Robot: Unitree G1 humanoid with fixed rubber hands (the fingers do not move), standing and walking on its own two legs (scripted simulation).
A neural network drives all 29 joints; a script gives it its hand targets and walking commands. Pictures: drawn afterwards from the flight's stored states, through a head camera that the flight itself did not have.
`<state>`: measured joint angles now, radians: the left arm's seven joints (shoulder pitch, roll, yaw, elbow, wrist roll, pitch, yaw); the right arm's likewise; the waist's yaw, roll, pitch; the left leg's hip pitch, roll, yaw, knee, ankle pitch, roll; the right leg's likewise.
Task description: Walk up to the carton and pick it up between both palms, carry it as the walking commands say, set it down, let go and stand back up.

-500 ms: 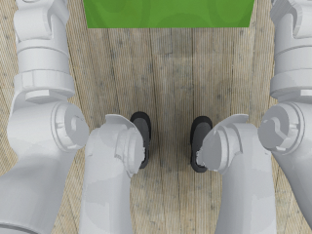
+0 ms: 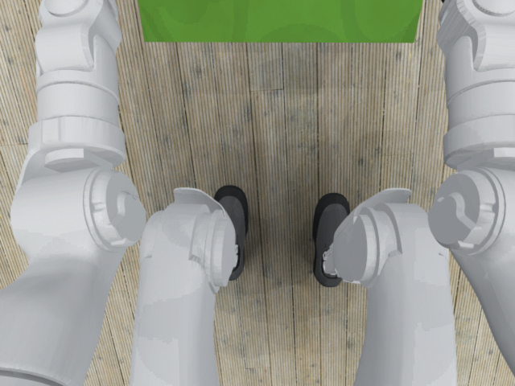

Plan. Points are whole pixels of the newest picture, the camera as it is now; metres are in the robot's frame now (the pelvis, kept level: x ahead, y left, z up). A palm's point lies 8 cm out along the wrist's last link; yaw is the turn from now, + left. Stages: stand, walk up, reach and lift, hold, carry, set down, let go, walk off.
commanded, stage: set down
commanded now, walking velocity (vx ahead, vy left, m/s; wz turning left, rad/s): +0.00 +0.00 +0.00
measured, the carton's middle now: out of the picture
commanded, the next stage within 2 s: let go in 1.78 s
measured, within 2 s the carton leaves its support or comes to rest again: rests again in 0.12 s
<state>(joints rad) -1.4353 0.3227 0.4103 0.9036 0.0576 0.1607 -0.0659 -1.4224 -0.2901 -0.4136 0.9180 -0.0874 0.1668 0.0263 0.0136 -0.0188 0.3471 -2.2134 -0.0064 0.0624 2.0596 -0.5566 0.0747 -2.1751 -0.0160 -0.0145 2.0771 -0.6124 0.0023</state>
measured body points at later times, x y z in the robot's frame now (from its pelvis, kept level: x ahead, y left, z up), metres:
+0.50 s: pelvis -0.02 +0.00 -0.02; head +0.36 +0.02 +0.21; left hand +0.53 +0.23 -0.21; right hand +0.55 -0.21 -0.19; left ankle +0.11 +0.09 -0.37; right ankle +0.10 -0.12 -0.37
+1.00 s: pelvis -0.03 -0.01 +0.01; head +0.33 +0.00 +0.28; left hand +0.56 +0.23 -0.08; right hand +0.58 -0.22 -0.06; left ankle +0.11 +0.09 -0.37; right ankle +0.10 -0.12 -0.37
